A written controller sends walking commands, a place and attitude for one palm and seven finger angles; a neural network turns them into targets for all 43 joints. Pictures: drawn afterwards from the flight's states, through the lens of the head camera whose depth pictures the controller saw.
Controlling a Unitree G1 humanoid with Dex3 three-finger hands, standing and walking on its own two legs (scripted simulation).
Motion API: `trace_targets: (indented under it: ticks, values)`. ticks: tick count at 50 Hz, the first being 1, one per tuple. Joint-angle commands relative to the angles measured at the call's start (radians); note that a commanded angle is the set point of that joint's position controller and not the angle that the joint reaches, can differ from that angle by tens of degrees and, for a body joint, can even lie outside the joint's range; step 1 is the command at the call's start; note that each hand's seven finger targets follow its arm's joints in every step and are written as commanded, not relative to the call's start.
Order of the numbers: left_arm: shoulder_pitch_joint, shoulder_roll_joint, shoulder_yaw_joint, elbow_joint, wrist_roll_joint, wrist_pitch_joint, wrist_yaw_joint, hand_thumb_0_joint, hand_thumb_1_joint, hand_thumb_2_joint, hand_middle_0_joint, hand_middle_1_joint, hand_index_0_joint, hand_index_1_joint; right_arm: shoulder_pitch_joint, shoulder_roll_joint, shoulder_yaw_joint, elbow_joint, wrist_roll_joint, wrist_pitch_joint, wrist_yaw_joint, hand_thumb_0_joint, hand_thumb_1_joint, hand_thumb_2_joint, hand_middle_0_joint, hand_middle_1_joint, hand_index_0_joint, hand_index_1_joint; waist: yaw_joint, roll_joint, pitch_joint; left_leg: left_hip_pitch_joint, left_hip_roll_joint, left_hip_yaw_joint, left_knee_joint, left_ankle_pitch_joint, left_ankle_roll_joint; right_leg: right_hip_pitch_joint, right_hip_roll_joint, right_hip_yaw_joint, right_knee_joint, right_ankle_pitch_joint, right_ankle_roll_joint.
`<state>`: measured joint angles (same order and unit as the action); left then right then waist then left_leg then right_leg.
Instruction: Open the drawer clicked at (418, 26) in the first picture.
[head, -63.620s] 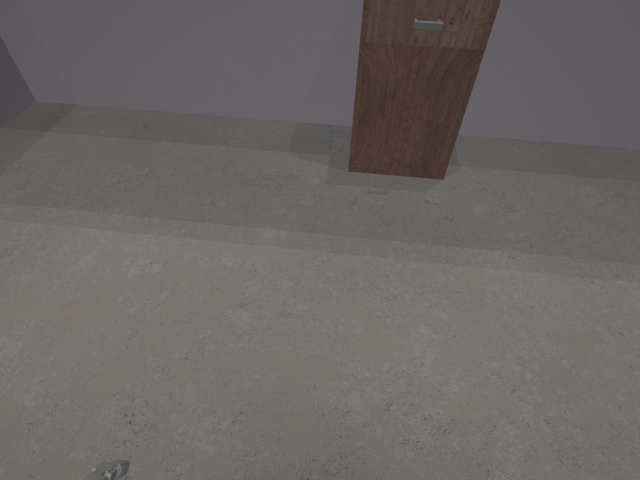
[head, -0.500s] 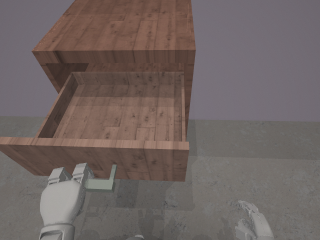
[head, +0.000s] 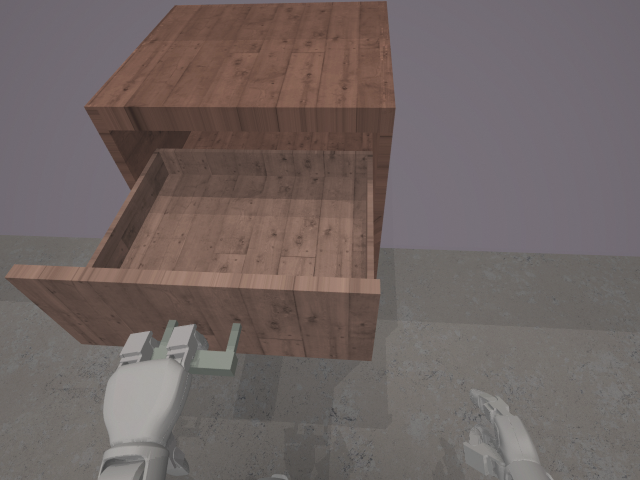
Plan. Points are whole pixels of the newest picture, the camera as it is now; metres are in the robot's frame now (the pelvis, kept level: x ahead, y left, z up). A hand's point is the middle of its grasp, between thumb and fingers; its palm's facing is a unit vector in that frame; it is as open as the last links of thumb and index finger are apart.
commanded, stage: lift the hand off the handle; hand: left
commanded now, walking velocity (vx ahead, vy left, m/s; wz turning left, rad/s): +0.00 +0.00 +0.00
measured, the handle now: (198, 345) +0.27 +0.19 +0.02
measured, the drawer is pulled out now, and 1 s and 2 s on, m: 0.30 0.30 0.30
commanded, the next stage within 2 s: draw the hand back to the body in 1.46 s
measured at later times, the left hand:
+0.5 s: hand (160, 372) +0.23 +0.21 +0.04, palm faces +0.08 -0.10 -0.99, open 13.8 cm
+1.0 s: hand (131, 345) +0.23 +0.22 +0.11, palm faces +0.08 -0.13 -0.99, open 13.7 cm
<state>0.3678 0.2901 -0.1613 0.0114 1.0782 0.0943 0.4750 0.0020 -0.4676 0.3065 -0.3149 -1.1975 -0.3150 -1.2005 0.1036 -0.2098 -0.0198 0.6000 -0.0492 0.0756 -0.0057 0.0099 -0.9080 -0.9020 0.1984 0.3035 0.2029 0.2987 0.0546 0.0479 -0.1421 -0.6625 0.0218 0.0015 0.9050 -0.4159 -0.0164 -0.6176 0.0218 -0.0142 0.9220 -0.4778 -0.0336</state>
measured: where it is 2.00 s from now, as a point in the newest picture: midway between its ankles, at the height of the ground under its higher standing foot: outside the picture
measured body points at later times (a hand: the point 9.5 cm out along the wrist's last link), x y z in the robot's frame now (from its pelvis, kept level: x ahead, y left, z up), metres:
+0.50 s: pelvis +0.00 +0.00 +0.02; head +0.01 -0.04 +0.47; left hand +0.22 +0.22 +0.10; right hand +0.20 -0.23 -0.09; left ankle +0.02 +0.13 -0.69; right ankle -0.01 -0.10 -0.69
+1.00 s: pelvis +0.02 +0.00 +0.04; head +0.01 -0.04 +0.49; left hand +0.22 +0.23 +0.16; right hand +0.25 -0.19 -0.05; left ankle +0.02 +0.13 -0.69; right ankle -0.01 -0.10 -0.69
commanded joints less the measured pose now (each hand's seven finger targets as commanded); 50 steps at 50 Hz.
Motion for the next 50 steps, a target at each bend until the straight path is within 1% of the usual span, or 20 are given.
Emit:
trace_targets:
  ticks: [1,3,5,6,8,10,11,12,18,19,22,23,28,35,39,42,44,45,47,50]
  values:
    - [-0.193,0.131,0.067,-0.159,0.044,-0.019,0.048,0.0,-0.5,0.3,-0.3,-1.2,-0.3,-1.2,-0.135,-0.098,-0.024,-0.144,0.005,-0.046,-0.017,0.0,-0.9,-0.9,0.2,0.3,0.2,0.3,-0.018,-0.048,-0.119,0.178,-0.052,0.007,-0.1,0.141,0.039,-0.019,0.02,0.019,-0.184,0.216,-0.006]
    - [-0.214,0.108,0.044,-0.147,0.04,-0.016,0.045,0.0,-0.5,0.3,-0.3,-1.2,-0.3,-1.2,-0.133,-0.097,-0.026,-0.142,0.006,-0.049,-0.02,0.0,-0.9,-0.9,0.2,0.3,0.2,0.3,-0.019,-0.035,-0.121,0.184,-0.053,0.007,-0.107,0.128,0.04,-0.016,0.019,0.015,-0.192,0.196,-0.006]
    - [-0.248,0.126,0.057,-0.147,0.026,-0.007,0.041,0.0,-0.5,0.3,-0.3,-1.2,-0.3,-1.2,-0.133,-0.1,-0.025,-0.141,0.009,-0.05,-0.027,0.0,-0.9,-0.9,0.2,0.3,0.2,0.3,-0.016,-0.041,-0.165,0.201,-0.054,0.012,-0.109,0.138,0.043,0.01,0.016,0.024,-0.199,0.207,-0.003]
    - [-0.258,0.139,0.072,-0.128,0.021,-0.001,0.038,0.0,-0.5,0.3,-0.3,-1.2,-0.3,-1.2,-0.132,-0.099,-0.029,-0.134,0.013,-0.048,-0.034,0.0,-0.9,-0.9,0.2,0.3,0.2,0.3,-0.018,-0.043,-0.152,0.197,-0.055,0.012,-0.112,0.137,0.042,0.016,0.018,0.026,-0.206,0.213,-0.003]
    - [-0.289,0.107,0.035,-0.108,0.018,0.006,0.03,0.0,-0.5,0.3,-0.3,-1.2,-0.3,-1.2,-0.127,-0.098,-0.028,-0.129,0.014,-0.048,-0.037,0.0,-0.9,-0.9,0.2,0.3,0.2,0.3,-0.024,-0.047,-0.154,0.2,-0.056,0.012,-0.115,0.147,0.042,0.018,0.017,0.02,-0.205,0.227,-0.001]
    - [-0.267,0.148,0.07,-0.172,0.008,0.007,0.025,0.0,-0.5,0.3,-0.3,-1.2,-0.3,-1.2,-0.128,-0.101,-0.026,-0.14,0.015,-0.05,-0.037,0.0,-0.9,-0.9,0.2,0.3,0.2,0.3,0.0,-0.026,-0.217,0.234,-0.054,0.016,-0.128,0.186,0.043,0.07,0.015,0.027,-0.207,0.27,-0.004]
    - [-0.239,0.17,0.094,-0.175,0.002,0.013,0.023,0.0,-0.5,0.3,-0.3,-1.2,-0.3,-1.2,-0.135,-0.098,-0.029,-0.14,0.02,-0.046,-0.039,0.0,-0.9,-0.9,0.2,0.3,0.2,0.3,0.01,-0.022,-0.213,0.238,-0.056,0.018,-0.137,0.198,0.041,0.094,0.017,0.029,-0.211,0.288,-0.006]
    - [-0.229,0.155,0.074,-0.212,-0.006,0.015,0.019,0.0,-0.5,0.3,-0.3,-1.2,-0.3,-1.2,-0.14,-0.099,-0.024,-0.147,0.017,-0.047,-0.039,0.0,-0.9,-0.9,0.2,0.3,0.2,0.3,0.007,-0.033,-0.222,0.24,-0.059,0.022,-0.135,0.209,0.044,0.109,0.012,0.033,-0.217,0.315,-0.001]
    - [-0.177,0.181,0.105,-0.239,-0.031,0.019,-0.015,0.0,-0.5,0.3,-0.3,-1.2,-0.3,-1.2,-0.155,-0.098,-0.018,-0.143,0.025,-0.046,-0.041,0.0,-0.9,-0.9,0.2,0.3,0.2,0.3,0.006,-0.065,-0.126,0.246,-0.056,0.02,-0.178,0.199,0.043,0.13,0.009,0.039,-0.263,0.31,0.005]
    - [-0.169,0.19,0.114,-0.246,-0.035,0.025,-0.025,0.0,-0.5,0.3,-0.3,-1.2,-0.3,-1.2,-0.162,-0.103,-0.017,-0.143,0.028,-0.045,-0.04,0.0,-0.9,-0.9,0.2,0.3,0.2,0.3,0.014,-0.045,-0.135,0.259,-0.055,0.022,-0.188,0.209,0.042,0.15,0.008,0.047,-0.273,0.32,0.001]
    - [-0.187,0.166,0.076,-0.275,-0.045,0.035,-0.054,0.0,-0.5,0.3,-0.3,-1.2,-0.3,-1.2,-0.166,-0.102,-0.014,-0.149,0.032,-0.041,-0.036,0.0,-0.9,-0.9,0.2,0.3,0.2,0.3,0.005,-0.055,-0.098,0.278,-0.055,0.022,-0.212,0.195,0.044,0.144,0.007,0.036,-0.293,0.279,0.007]
    - [-0.199,0.17,0.078,-0.284,-0.047,0.037,-0.064,0.0,-0.5,0.3,-0.3,-1.2,-0.3,-1.2,-0.168,-0.101,-0.017,-0.146,0.035,-0.041,-0.035,0.0,-0.9,-0.9,0.2,0.3,0.2,0.3,0.007,-0.035,-0.106,0.297,-0.053,0.022,-0.221,0.203,0.043,0.152,0.007,0.036,-0.299,0.277,0.006]
    - [-0.17,0.215,0.118,-0.309,-0.057,0.036,-0.107,0.0,-0.5,0.3,-0.3,-1.2,-0.3,-1.2,-0.179,-0.1,-0.009,-0.145,0.037,-0.043,-0.04,0.0,-0.9,-0.9,0.2,0.3,0.2,0.3,0.023,-0.077,-0.089,0.32,-0.058,0.027,-0.249,0.22,0.046,0.202,0.003,0.042,-0.33,0.31,0.013]
    - [-0.166,0.219,0.119,-0.406,-0.068,0.018,-0.147,0.0,-0.5,0.3,-0.3,-1.2,-0.3,-1.2,-0.187,-0.094,0.0,-0.154,0.034,-0.047,-0.03,0.0,-0.9,-0.9,0.2,0.3,0.2,0.3,0.033,-0.005,-0.078,0.387,-0.052,0.026,-0.284,0.269,0.044,0.234,0.002,0.03,-0.354,0.337,0.008]
    - [-0.176,0.27,0.171,-0.418,-0.084,0.027,-0.179,0.0,-0.5,0.3,-0.3,-1.2,-0.3,-1.2,-0.207,-0.102,0.001,-0.151,0.039,-0.041,-0.031,0.0,-0.9,-0.9,0.2,0.3,0.2,0.3,0.039,-0.015,-0.08,0.413,-0.048,0.023,-0.312,0.304,0.04,0.282,0.006,0.039,-0.381,0.392,0.007]
    - [-0.198,0.252,0.141,-0.432,-0.093,0.029,-0.208,0.0,-0.5,0.3,-0.3,-1.2,-0.3,-1.2,-0.2,-0.098,0.007,-0.151,0.038,-0.037,-0.03,0.0,-0.9,-0.9,0.2,0.3,0.2,0.3,0.032,-0.055,-0.054,0.417,-0.051,0.027,-0.325,0.304,0.045,0.287,-0.002,0.027,-0.394,0.394,0.019]
    - [-0.179,0.307,0.201,-0.465,-0.107,0.029,-0.223,0.0,-0.5,0.3,-0.3,-1.2,-0.3,-1.2,-0.22,-0.102,0.008,-0.154,0.042,-0.036,-0.032,0.0,-0.9,-0.9,0.2,0.3,0.2,0.3,0.045,-0.021,-0.069,0.444,-0.048,0.027,-0.335,0.33,0.043,0.324,-0.001,0.04,-0.408,0.437,0.011]
    - [-0.176,0.276,0.167,-0.493,-0.101,0.026,-0.229,0.0,-0.5,0.3,-0.3,-1.2,-0.3,-1.2,-0.205,-0.096,0.013,-0.16,0.038,-0.035,-0.027,0.0,-0.9,-0.9,0.2,0.3,0.2,0.3,0.046,-0.02,-0.099,0.45,-0.05,0.03,-0.335,0.344,0.045,0.329,-0.009,0.029,-0.398,0.435,0.015]
    - [-0.193,0.252,0.137,-0.519,-0.113,0.017,-0.246,0.0,-0.5,0.3,-0.3,-1.2,-0.3,-1.2,-0.203,-0.096,0.011,-0.157,0.037,-0.034,-0.024,0.0,-0.9,-0.9,0.2,0.3,0.2,0.3,0.036,-0.018,-0.076,0.462,-0.05,0.028,-0.344,0.37,0.046,0.331,-0.006,0.018,-0.406,0.462,0.017]
    - [-0.152,0.279,0.171,-0.562,-0.12,0.015,-0.261,0.0,-0.5,0.3,-0.3,-1.2,-0.3,-1.2,-0.199,-0.097,0.014,-0.164,0.039,-0.034,-0.015,0.0,-0.9,-0.9,0.2,0.3,0.2,0.3,0.047,-0.017,-0.098,0.478,-0.041,0.026,-0.353,0.406,0.044,0.357,-0.009,0.012,-0.407,0.48,0.015]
